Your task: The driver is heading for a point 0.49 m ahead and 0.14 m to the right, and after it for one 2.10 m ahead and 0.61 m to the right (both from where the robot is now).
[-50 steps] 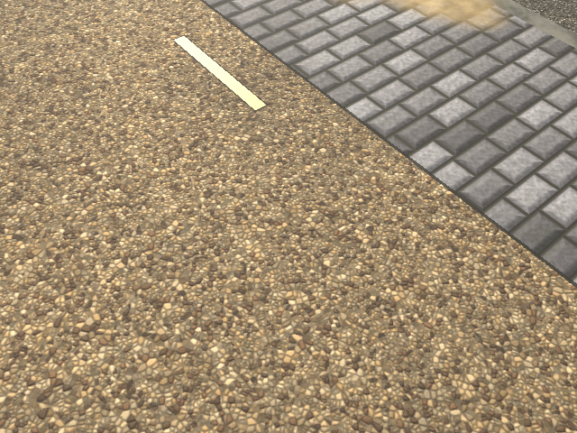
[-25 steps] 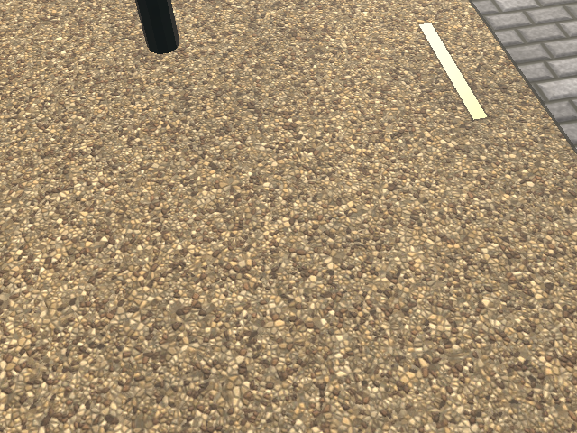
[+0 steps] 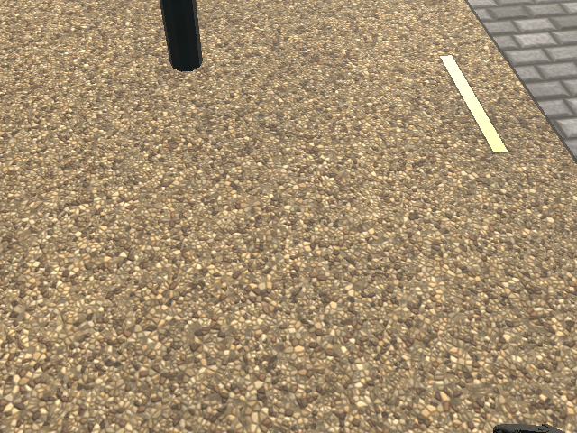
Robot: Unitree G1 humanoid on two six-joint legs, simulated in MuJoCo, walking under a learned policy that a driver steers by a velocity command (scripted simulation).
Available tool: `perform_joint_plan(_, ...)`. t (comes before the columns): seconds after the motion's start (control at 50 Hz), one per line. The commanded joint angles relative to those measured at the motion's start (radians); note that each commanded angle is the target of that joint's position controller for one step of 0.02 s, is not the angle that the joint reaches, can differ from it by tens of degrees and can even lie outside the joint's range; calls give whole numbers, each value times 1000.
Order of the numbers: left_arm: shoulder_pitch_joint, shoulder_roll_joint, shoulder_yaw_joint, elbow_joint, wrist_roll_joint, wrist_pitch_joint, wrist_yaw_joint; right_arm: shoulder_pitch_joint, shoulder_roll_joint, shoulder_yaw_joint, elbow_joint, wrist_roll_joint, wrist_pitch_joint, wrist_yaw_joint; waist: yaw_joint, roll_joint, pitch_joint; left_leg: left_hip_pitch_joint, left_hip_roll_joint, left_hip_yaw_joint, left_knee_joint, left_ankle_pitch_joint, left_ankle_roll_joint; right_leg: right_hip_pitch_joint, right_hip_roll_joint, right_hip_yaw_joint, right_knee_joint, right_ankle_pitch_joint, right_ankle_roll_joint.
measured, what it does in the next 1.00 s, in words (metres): walks ahead: right foot, then left foot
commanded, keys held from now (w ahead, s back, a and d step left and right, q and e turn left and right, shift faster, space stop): e+shift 0.08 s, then w+e+shift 0.34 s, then w+q+shift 0.22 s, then q+shift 0.36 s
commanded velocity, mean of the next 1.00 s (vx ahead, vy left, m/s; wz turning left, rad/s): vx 0.51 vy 0.00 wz -0.18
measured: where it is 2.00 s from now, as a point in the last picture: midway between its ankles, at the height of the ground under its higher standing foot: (432, 364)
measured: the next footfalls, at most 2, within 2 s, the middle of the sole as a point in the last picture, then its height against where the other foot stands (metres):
right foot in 0.26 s outside the picture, level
left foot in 0.68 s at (384, 421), level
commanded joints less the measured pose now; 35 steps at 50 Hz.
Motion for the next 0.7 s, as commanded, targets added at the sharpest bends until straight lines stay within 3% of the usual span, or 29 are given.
perform_joint_plan(0.02,-84,47,3,-132,7,-11,-17,1,-194,-67,-43,3,-8,-4,-65,135,-80,116,317,-136,-154,286,193,-55,-49,-1,-83,-2,-14)
perform_joint_plan(0.08,-79,53,6,-162,6,-3,-33,-3,-224,-85,-38,17,-12,16,-55,134,-96,121,340,-94,-118,390,183,-2,-42,-42,-165,-19,-48)
perform_joint_plan(0.12,-87,60,8,-180,-8,6,-43,45,-258,-102,-28,42,-27,36,-71,131,-127,135,377,-120,-185,2,164,31,-51,-55,-194,-56,-91)
perform_joint_plan(0.16,-93,76,15,-188,-14,2,-55,39,-281,-111,-16,66,-45,46,-51,142,-89,121,396,-159,-252,-319,133,43,-51,-68,-239,-109,-142)
perform_joint_plan(0.2,-44,74,20,-153,-16,-6,-58,4,-281,-112,-8,78,-53,55,-4,107,-59,86,372,-109,-235,-384,95,135,-30,-117,-343,-98,-196)
perform_joint_plan(0.22,31,70,23,-110,-16,-11,-55,-26,-268,-111,-7,82,-53,58,39,77,-61,33,332,-46,-167,-388,70,249,6,-167,-421,-47,-222)
perform_joint_plan(0.24,157,97,41,-49,-15,-18,-44,-56,-228,-100,-10,76,-56,59,96,10,-70,-57,255,39,14,-309,34,413,63,-188,-489,-38,-260)
perform_joint_plan(0.26,366,173,76,19,-21,-27,-31,-111,-159,-77,-34,59,-64,64,184,-177,-85,-302,159,117,468,-189,-21,653,-1,20,-557,-88,-346)
perform_joint_plan(0.28,345,304,93,-20,-12,-69,-39,-192,-113,-61,-137,48,-94,59,141,-377,-4,-798,-52,-26,835,-397,-93,748,-208,688,-753,-252,-529)
perform_joint_plan(0.3,253,221,63,-76,-10,-120,-55,-241,-172,-62,-161,66,-133,74,128,-175,-23,-921,-36,-256,915,-332,-73,753,-299,832,-877,-312,-569)
perform_joint_plan(0.32,176,210,49,-68,59,-83,-40,-197,-167,-45,-134,-60,-95,88,94,-91,6,-897,47,-238,872,-215,-81,653,-275,647,-854,-248,-468)
perform_joint_plan(0.34,152,182,38,-77,66,-77,-34,-100,-190,-50,-96,-53,-89,96,43,-30,19,-796,63,-227,804,-112,-86,599,-212,533,-846,-162,-430)
perform_joint_plan(0.36,137,169,28,-69,53,-83,-31,-65,-208,-53,-80,-54,-83,104,14,-15,22,-715,65,-225,735,-53,-99,549,-152,467,-862,-114,-403)
perform_joint_plan(0.4,132,151,13,-56,36,-108,-35,-40,-215,-48,-61,-44,-57,112,-2,-44,25,-617,44,-206,677,26,-122,477,-84,397,-899,-20,-388)
perform_joint_plan(0.44,170,156,13,-23,30,-128,-39,-64,-193,-33,-66,-29,-45,115,-2,-28,41,-630,32,-181,580,76,-126,494,-64,340,-919,91,-387)
perform_joint_plan(0.5,212,126,-1,24,29,-148,-36,-142,-150,-8,-74,-13,-52,124,39,-72,66,-567,12,-120,360,188,-92,508,-32,218,-944,298,-348)
perform_joint_plan(0.56,241,136,-8,75,34,-162,-31,-208,-147,1,-103,-6,-55,126,54,-88,94,-510,7,-79,225,218,-6,565,-91,152,-1003,489,-320)
perform_joint_plan(0.58,225,141,-11,88,38,-166,-29,-188,-148,2,-101,-3,-55,121,32,-83,89,-456,-11,-66,187,208,30,579,-96,104,-992,630,-303)
perform_joint_plan(0.62,204,176,-8,107,56,-169,-18,-66,-177,-9,-65,8,-53,105,-38,-108,-8,-282,-101,-39,205,138,85,637,-116,27,-849,1171,-274)
perform_joint_plan(0.64,179,200,-1,108,73,-161,-11,78,-205,-22,-25,15,-53,97,-111,-131,-88,-161,-145,-46,237,81,104,652,-129,-4,-688,1368,-262)
perform_joint_plan(0.66,134,206,4,102,85,-147,-3,310,-222,-35,52,17,-54,87,-214,-119,-175,24,-183,-49,237,48,114,610,-117,-31,-426,1444,-246)
perform_joint_plan(0.68,102,197,-1,95,82,-143,1,495,-250,-51,109,10,-57,73,-300,-52,-231,237,-142,-131,178,19,124,456,-69,-57,-102,1293,-222)
perform_joint_plan(0.7,142,67,-31,48,54,-153,-22,540,-369,-87,129,-5,-57,62,-222,239,-253,412,99,-627,49,-196,255,100,127,-51,362,569,-163)
Velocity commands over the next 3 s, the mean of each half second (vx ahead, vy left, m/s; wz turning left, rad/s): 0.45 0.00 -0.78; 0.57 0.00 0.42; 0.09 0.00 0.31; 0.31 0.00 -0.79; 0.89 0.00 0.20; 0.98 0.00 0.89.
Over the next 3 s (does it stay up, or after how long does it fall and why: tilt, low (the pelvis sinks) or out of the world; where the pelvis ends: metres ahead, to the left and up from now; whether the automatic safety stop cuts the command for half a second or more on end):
stays up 1.45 -0.72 -0.01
